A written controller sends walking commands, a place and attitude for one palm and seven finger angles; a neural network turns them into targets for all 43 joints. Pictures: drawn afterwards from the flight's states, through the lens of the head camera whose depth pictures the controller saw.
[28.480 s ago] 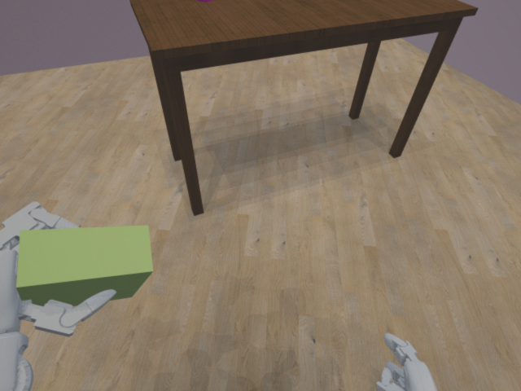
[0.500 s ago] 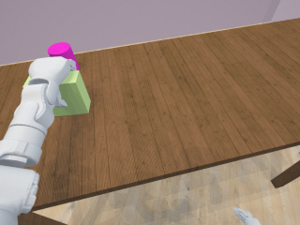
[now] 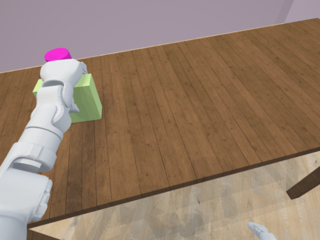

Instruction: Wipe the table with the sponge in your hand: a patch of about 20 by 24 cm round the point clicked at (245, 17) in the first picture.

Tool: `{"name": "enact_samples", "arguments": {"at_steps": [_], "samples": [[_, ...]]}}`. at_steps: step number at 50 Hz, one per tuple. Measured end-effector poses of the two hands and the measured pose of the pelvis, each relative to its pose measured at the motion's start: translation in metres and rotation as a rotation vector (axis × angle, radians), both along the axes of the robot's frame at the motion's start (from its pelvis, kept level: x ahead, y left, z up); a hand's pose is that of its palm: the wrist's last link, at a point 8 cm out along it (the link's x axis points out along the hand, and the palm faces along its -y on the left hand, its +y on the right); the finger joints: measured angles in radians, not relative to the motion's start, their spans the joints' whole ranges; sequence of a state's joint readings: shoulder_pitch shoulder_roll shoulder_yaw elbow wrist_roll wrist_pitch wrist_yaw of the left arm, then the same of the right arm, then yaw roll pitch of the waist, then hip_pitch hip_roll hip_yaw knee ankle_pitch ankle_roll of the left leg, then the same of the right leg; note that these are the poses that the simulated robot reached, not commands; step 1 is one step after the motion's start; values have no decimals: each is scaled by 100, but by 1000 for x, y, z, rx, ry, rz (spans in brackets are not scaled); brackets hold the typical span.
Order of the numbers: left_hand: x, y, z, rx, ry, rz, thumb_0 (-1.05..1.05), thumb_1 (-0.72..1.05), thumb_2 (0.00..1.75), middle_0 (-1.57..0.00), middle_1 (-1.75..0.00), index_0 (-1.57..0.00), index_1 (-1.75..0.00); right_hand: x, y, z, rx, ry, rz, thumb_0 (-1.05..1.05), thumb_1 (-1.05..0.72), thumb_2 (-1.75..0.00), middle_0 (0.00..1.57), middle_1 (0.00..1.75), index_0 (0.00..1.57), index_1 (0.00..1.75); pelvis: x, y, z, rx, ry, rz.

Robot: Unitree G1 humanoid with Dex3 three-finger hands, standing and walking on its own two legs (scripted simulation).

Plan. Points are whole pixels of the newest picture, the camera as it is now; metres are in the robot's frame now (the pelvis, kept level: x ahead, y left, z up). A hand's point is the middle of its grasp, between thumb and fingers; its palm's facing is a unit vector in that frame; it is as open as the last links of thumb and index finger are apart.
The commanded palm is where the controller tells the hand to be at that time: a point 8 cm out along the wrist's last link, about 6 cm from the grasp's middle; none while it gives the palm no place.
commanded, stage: wipe back along the middle lane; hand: left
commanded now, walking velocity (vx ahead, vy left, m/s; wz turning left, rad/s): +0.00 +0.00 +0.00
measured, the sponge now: (74, 105) +0.42 +0.27 +0.10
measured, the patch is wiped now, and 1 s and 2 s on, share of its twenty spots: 0.40 0.55 0.60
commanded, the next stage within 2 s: slide across to the third lane in 1.58 s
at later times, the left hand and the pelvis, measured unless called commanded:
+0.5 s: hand (71, 105) +0.38 +0.24 +0.14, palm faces +0.01 +0.00 -1.00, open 9.6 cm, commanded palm +0.35 +0.24 +0.18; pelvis -0.01 -0.01 +0.00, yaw -1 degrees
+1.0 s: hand (68, 116) +0.35 +0.24 +0.14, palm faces +0.10 -0.04 -0.99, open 9.6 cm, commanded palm +0.30 +0.23 +0.16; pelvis -0.01 -0.01 +0.00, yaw -2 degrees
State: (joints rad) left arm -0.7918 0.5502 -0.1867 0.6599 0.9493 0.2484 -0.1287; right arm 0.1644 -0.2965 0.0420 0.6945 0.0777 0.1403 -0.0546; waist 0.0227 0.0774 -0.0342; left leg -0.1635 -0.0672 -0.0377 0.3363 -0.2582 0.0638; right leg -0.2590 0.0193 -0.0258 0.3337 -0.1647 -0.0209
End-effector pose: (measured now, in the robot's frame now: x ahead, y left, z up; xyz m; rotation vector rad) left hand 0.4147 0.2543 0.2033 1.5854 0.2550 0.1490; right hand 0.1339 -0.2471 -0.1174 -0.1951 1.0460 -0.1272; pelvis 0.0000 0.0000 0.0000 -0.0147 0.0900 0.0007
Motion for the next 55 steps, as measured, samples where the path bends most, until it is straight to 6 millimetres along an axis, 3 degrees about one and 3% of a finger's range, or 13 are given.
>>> {"name": "enact_samples", "arguments": {"at_steps": [9, 16, 26, 45, 55], "samples": [[-19, -5, -4, -16, -63, -15, -1, -49, 111, -77, -140, -77, -144, -11, -11, -2, 15, 16, -21, 1, -91, -89, 20, 30, 20, 30, 0, -5, 0, 1, -8, -21], [-41, -13, -5, -11, -90, 11, -1, -48, 111, -76, -141, -76, -145, 8, -9, 1, 34, -28, 10, 1, -91, -89, 20, 30, 19, 30, -4, -8, 0, 5, -29, -15], [-52, -16, -5, -20, -76, 40, 0, -48, 111, -75, -142, -75, -145, 41, 1, 19, 52, -161, 43, 1, -91, -89, 20, 30, 20, 30, -10, -13, 0, 9, -46, -20], [-82, -18, -8, -40, -153, 26, 2, -46, 110, -72, -145, -73, -148, 35, 0, 15, 67, -153, 35, 1, -91, -89, 20, 30, 19, 30, -7, -9, -3, 7, -55, -42], [-100, -21, -8, -66, -183, 36, 2, -45, 109, -70, -146, -73, -147, 52, 16, 21, 99, -206, 67, 2, -91, -89, 20, 30, 19, 30, -6, -3, -4, 6, -63, -44]]}}
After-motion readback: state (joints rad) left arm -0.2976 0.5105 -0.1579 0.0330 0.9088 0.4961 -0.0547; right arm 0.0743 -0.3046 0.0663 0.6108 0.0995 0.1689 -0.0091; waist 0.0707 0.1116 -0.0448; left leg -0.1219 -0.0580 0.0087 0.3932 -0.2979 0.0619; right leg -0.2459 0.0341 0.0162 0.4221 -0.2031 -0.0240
